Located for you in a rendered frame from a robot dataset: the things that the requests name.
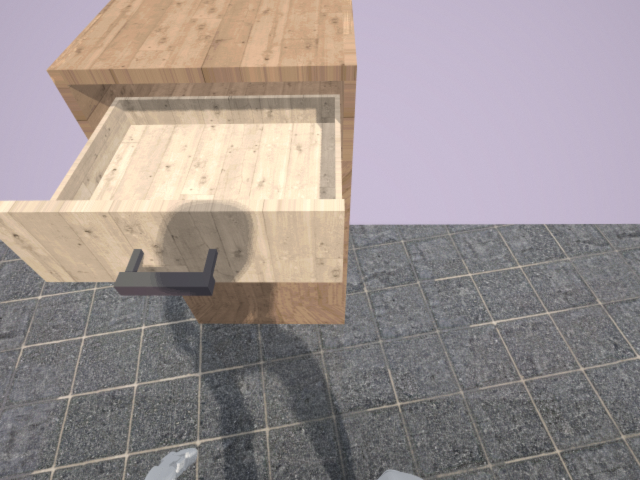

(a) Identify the drawer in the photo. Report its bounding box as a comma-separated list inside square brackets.
[0, 94, 345, 283]

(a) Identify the cabinet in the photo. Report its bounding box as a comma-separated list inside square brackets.
[46, 0, 357, 324]

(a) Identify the handle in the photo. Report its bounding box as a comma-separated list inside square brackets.
[113, 249, 218, 296]

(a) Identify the robot left hand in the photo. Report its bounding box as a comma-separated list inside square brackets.
[144, 448, 198, 480]

